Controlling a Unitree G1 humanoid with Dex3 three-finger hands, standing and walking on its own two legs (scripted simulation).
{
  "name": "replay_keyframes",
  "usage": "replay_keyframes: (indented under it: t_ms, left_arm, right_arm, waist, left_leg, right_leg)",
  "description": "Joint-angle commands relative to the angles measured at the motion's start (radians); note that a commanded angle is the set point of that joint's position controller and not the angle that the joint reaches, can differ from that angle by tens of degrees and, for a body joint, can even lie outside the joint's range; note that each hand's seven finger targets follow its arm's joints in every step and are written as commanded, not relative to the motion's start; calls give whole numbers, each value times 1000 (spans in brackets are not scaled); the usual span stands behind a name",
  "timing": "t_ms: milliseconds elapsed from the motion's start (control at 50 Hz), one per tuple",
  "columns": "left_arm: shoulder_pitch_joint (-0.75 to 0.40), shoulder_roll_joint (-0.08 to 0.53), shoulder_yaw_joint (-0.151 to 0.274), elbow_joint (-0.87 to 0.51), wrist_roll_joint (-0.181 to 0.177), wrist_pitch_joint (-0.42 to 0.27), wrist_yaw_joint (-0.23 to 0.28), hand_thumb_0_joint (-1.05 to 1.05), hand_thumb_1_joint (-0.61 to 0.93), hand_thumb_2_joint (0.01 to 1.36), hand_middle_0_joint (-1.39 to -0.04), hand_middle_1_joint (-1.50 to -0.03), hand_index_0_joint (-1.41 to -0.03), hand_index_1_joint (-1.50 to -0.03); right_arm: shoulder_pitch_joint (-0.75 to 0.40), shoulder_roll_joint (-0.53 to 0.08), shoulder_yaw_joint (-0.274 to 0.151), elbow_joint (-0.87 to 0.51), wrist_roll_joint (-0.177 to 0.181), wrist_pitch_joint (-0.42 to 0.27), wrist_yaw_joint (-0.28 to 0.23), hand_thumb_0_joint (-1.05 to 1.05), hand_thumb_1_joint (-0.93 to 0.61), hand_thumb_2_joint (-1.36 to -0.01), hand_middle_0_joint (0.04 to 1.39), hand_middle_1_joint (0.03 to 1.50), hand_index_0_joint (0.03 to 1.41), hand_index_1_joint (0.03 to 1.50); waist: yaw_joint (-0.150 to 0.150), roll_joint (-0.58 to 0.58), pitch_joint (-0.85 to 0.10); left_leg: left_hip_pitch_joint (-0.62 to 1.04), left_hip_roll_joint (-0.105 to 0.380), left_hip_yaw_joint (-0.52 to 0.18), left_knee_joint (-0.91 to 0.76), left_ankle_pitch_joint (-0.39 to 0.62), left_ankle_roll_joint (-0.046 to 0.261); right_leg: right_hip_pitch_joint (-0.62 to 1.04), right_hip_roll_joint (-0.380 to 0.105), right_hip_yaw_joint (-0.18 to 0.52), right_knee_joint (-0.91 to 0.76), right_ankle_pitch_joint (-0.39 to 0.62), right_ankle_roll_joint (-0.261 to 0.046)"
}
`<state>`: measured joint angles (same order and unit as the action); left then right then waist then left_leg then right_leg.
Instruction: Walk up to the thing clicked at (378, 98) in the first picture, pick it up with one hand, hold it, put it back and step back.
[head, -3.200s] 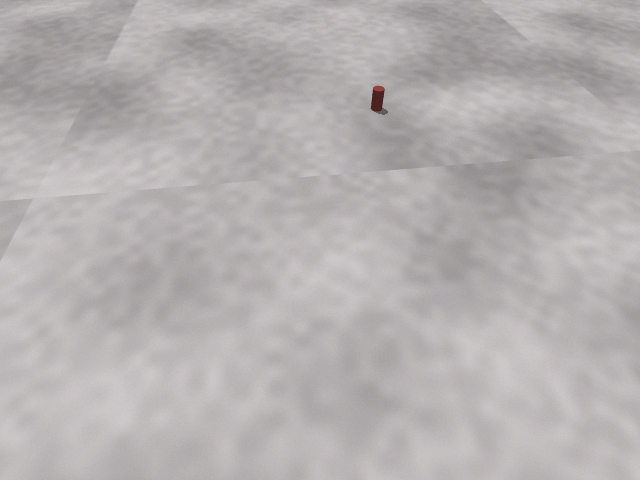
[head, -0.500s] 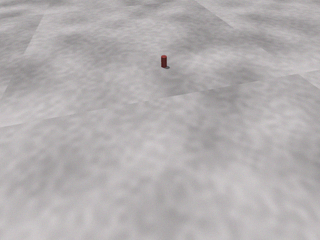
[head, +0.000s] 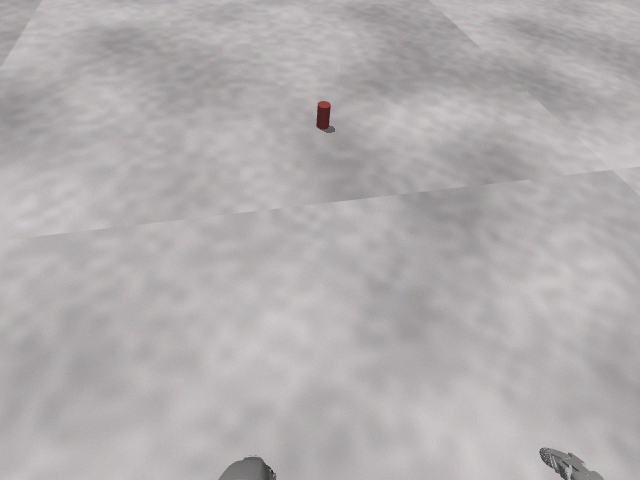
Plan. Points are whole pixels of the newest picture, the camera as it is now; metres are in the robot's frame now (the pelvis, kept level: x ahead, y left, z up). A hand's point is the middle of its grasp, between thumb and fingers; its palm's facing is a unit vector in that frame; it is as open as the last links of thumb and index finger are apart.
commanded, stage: walk up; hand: left
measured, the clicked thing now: (323, 115) +1.93 +0.14 -0.68
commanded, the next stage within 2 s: none
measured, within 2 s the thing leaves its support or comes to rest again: neither
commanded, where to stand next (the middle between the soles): +1.59 -0.03 m, yaw -3 degrees
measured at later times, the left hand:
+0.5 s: hand (219, 282) +0.42 +0.22 -0.09, palm faces -0.06 -0.90 -0.43, open 7.4 cm
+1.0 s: hand (235, 211) +0.63 +0.25 -0.13, palm faces -0.08 -0.94 -0.34, open 7.4 cm
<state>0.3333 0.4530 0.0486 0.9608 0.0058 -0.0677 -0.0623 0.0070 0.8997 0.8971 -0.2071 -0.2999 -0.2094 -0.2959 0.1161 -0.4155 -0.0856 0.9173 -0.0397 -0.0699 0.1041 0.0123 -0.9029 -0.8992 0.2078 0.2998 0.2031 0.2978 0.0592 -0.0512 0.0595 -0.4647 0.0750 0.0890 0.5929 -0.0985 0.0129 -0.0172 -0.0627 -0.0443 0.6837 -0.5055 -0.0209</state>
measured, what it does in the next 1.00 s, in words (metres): walks ahead: right foot, then left foot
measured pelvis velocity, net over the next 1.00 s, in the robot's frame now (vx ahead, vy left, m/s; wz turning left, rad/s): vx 0.58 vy -0.03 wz -0.04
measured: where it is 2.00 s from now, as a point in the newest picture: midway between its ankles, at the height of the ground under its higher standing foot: (350, 248)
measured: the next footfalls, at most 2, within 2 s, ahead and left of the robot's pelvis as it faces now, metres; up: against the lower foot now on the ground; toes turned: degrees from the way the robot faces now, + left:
right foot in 0.38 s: +0.39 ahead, -0.18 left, +0.00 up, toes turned -10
left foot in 0.82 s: +0.67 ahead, +0.07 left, +0.00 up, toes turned +5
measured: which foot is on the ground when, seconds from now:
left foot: down 0.00-0.40, up 0.42-0.80, down 0.82-1.00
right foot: up 0.00-0.36, down 0.38-0.84, up 0.86-1.00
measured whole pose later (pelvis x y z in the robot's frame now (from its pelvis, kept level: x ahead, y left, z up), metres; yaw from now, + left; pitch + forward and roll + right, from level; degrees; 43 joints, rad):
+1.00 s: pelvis +0.58 -0.03 +0.02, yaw -2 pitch -2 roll +0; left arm 0.29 0.45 0.03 0.94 -0.01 -0.07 -0.05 0.01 0.91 0.90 -0.20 -0.30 -0.20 -0.30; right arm 0.19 -0.38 -0.05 0.87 0.01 -0.09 0.07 0.01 -0.90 -0.90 0.21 0.30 0.20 0.30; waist 0.01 -0.07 0.08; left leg -0.28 0.01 0.12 0.51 -0.21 0.05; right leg -0.43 -0.07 0.02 1.10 -0.34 -0.03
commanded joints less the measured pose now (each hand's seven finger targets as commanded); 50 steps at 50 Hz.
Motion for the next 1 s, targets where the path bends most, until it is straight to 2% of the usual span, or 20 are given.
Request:
replay_keyframes:
  t_ms: [0, 20, 100, 200, 320, 340, 360, 380, 400, 440, 500, 560, 660, 740, 780, 800, 820, 840, 900, 980]
  left_arm:
    - [-73, 249, 35, -126, -22, -45, 34, 0, 900, 900, -200, -300, -200, -300]
    - [-66, 238, 38, -115, -30, -49, 28, 0, 900, 900, -200, -300, -200, -300]
    - [-51, 186, 41, -82, -16, -29, -7, 0, 900, 900, -200, -300, -200, -300]
    - [-128, 177, 54, -97, 1, -19, -47, 0, 900, 900, -200, -300, -200, -300]
    - [-105, 198, 83, -69, 8, -25, -39, 0, 900, 900, -200, -300, -200, -300]
    - [-4, 227, 99, -41, 9, -35, -26, 0, 900, 900, -200, -300, -200, -300]
    - [139, 316, 129, -28, 18, -46, -5, 0, 900, 900, -200, -300, -200, -300]
    - [148, 392, 129, -40, -1, -51, 6, 0, 900, 900, -200, -300, -200, -300]
    - [88, 387, 120, -61, -18, -50, 13, 0, 900, 900, -200, -300, -200, -300]
    - [-54, 308, 102, -91, -21, -54, 25, 0, 900, 900, -200, -300, -200, -300]
    - [-102, 240, 80, -106, -18, -61, 25, 0, 900, 900, -200, -300, -200, -300]
    - [-86, 241, 81, -119, -11, -71, 27, 0, 900, 900, -200, -300, -200, -300]
    - [-65, 245, 87, -120, -2, -69, 20, 0, 900, 900, -200, -300, -200, -300]
    - [-74, 266, 89, -116, 3, -54, 25, 0, 900, 900, -200, -300, -200, -300]
    - [-57, 236, 73, -122, 1, -44, 34, 0, 900, 900, -200, -300, -200, -300]
    - [-14, 167, 44, -129, -2, -41, 39, 0, 900, 900, -200, -300, -200, -300]
    - [33, 109, 29, -151, -24, -39, 36, 0, 900, 900, -200, -300, -200, -300]
    - [-9, 222, 45, -133, -18, -34, 51, 0, 900, 900, -200, -300, -200, -300]
    - [-5, 212, 37, -87, -25, -39, 37, 0, 900, 900, -200, -300, -200, -300]
    - [-3, 174, 38, -75, -7, -18, 8, 0, 900, 900, -200, -300, -200, -300]
  right_arm:
    - [259, -369, -130, -53, 40, -32, -48, 0, -900, -900, 200, 300, 200, 300]
    - [201, -334, -106, -76, 42, -33, -53, 0, -900, -900, 200, 300, 200, 300]
    - [107, -262, -63, -110, 39, -47, -54, 0, -900, -900, 200, 300, 200, 300]
    - [48, -296, -64, -139, 34, -63, -40, 0, -900, -900, 200, 300, 200, 300]
    - [63, -271, -52, -101, 31, -46, -46, 0, -900, -900, 200, 300, 200, 300]
    - [102, -229, -34, -95, 26, -44, -46, 0, -900, -900, 200, 300, 200, 300]
    - [159, -151, -6, -104, 31, -45, -45, 0, -900, -900, 200, 300, 200, 300]
    - [144, -179, -11, -124, 41, -45, -51, 0, -900, -900, 200, 300, 200, 300]
    - [86, -249, -27, -100, 36, -34, -64, 0, -900, -900, 200, 300, 200, 300]
    - [113, -244, -26, -62, 55, -30, -59, 0, -900, -900, 200, 300, 200, 300]
    - [173, -219, -27, -27, 39, -11, -41, 0, -900, -900, 200, 300, 200, 300]
    - [95, -205, -31, -57, 26, -1, -24, 0, -900, -900, 200, 300, 200, 300]
    - [-51, -172, -29, -105, 20, -5, 2, 0, -900, -900, 200, 300, 200, 300]
    - [-30, -178, -43, -96, 25, -8, 5, 0, -900, -900, 200, 300, 200, 300]
    - [176, -223, -63, -36, 10, -14, -11, 0, -900, -900, 200, 300, 200, 300]
    - [328, -294, -93, 1, -11, -18, -29, 0, -900, -900, 200, 300, 200, 300]
    - [338, -379, -114, -41, -2, -26, -44, 0, -900, -900, 200, 300, 200, 300]
    - [298, -383, -119, -60, 44, -25, -45, 0, -900, -900, 200, 300, 200, 300]
    - [160, -272, -67, -91, 51, -28, -63, 0, -900, -900, 200, 300, 200, 300]
    - [133, -242, -47, -104, 43, -46, -60, 0, -900, -900, 200, 300, 200, 300]
  waist:
    - [-175, 167, -255]
    - [-140, 159, -181]
    - [-68, 171, -55]
    - [-53, 205, -14]
    - [13, 86, -45]
    - [63, -26, -113]
    - [111, -273, -192]
    - [97, -296, -172]
    - [84, -125, -125]
    - [5, -68, -87]
    - [-49, -110, -49]
    - [-38, -60, -9]
    - [-8, -38, 12]
    - [-37, -15, -18]
    - [-129, 112, -136]
    - [-197, 260, -220]
    - [-180, 432, -272]
    - [-178, 244, -301]
    - [-95, 141, -105]
    - [-62, 173, -48]
  left_leg:
    - [712, 367, -651, -354, -461, 252]
    - [619, 321, -480, -327, -357, 231]
    - [311, 240, -189, -378, -162, 209]
    - [201, 223, -114, -430, -404, 194]
    - [130, 165, -12, -175, -253, 126]
    - [64, 95, 36, 101, -82, 97]
    - [-77, -6, 70, 459, -193, 52]
    - [-280, -102, -8, 620, -415, 18]
    - [-274, -29, -147, 698, -375, 14]
    - [-229, 20, -180, 630, -212, 30]
    - [-108, 38, -146, 462, -148, 3]
    - [-137, 49, -133, 305, -108, -26]
    - [-49, 32, -50, 32, 43, -16]
    - [106, 2, -18, -39, 1, 26]
    - [395, -53, 7, -90, -82, 78]
    - [626, 52, -166, -100, -229, 140]
    - [801, 327, -687, -231, -329, 234]
    - [741, 365, -783, -311, -369, 287]
    - [461, 251, -379, -316, -101, 198]
    - [318, 200, -188, -359, 23, 211]
  right_leg:
    - [-712, 44, 192, 614, 84, -47]
    - [-702, 5, 186, 573, 149, -36]
    - [-549, -75, 105, 318, 183, 16]
    - [-449, -81, 41, 2, 360, 20]
    - [-153, -13, -59, -75, 359, -13]
    - [34, 13, -31, -120, 241, -45]
    - [180, -163, 262, -256, -1, -83]
    - [235, -378, 727, -478, -8, -175]
    - [132, -398, 735, -481, 34, -190]
    - [45, -276, 418, -424, 213, -160]
    - [-111, -198, 190, -454, 358, -158]
    - [-135, -213, 123, -491, 318, -195]
    - [-131, -169, 19, -491, 328, -155]
    - [-101, -200, 9, -394, 418, -150]
    - [-149, -133, -59, -31, 627, -108]
    - [-361, -82, -68, 274, 516, -69]
    - [-668, 99, -40, 522, 7, -23]
    - [-677, 51, 107, 572, -3, -48]
    - [-611, -44, 145, 484, 172, -25]
    - [-521, -76, 89, 292, 216, 22]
